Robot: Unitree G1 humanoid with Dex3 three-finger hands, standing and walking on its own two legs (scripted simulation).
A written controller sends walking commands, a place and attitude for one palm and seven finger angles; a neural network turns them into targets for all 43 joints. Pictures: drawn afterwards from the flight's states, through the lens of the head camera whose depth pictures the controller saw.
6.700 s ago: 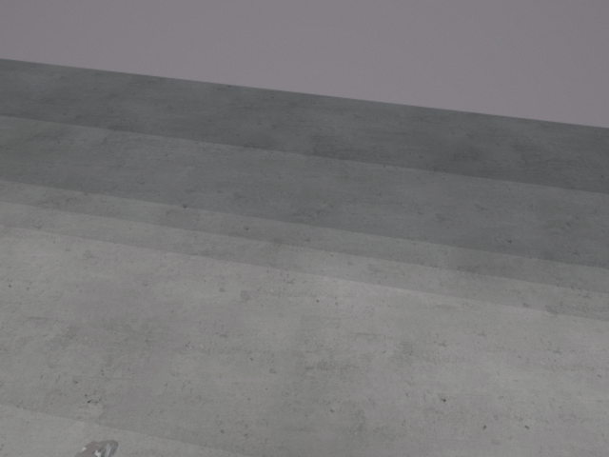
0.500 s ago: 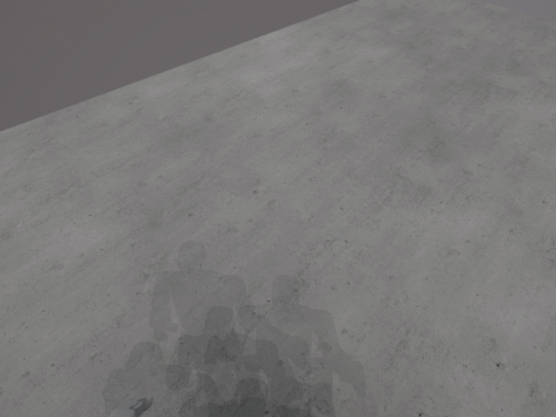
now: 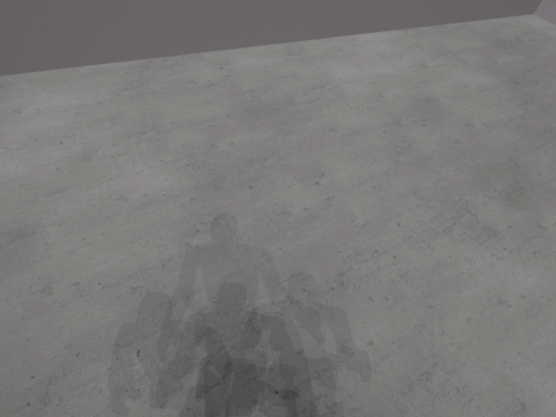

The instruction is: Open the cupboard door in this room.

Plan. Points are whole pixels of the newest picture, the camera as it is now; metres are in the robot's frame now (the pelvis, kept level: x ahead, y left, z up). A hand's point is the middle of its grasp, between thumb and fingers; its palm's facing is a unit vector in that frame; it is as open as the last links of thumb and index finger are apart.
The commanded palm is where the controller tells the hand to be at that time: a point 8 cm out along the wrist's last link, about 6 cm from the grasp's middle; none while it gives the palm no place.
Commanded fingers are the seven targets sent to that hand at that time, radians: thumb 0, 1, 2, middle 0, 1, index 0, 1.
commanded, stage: turn or walk to find it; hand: left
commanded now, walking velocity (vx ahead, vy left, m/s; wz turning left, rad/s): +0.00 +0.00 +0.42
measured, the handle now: out of the picture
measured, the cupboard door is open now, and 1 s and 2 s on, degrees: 0 0 0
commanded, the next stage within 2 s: none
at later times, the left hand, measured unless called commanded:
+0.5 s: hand out of the picture +0.02 +0.17 -0.13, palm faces +0.23 -0.93 -0.28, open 7.4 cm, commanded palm none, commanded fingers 0.00 0.90 0.90 -0.20 -0.30 -0.20 -0.30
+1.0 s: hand out of the picture -0.14 +0.20 -0.16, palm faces +0.47 -0.85 -0.24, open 7.4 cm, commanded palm none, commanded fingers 0.00 0.90 0.90 -0.20 -0.30 -0.20 -0.30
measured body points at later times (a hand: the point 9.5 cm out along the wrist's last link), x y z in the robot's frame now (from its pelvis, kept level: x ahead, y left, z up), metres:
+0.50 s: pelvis -0.03 -0.04 +0.01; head -0.01 -0.07 +0.46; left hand +0.01 +0.21 -0.11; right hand +0.06 -0.28 -0.15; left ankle -0.05 +0.10 -0.65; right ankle +0.00 -0.13 -0.73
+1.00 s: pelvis -0.08 -0.01 +0.01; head -0.06 +0.03 +0.46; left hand -0.16 +0.25 -0.15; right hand +0.11 -0.19 -0.12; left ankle -0.12 +0.08 -0.73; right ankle -0.03 -0.14 -0.65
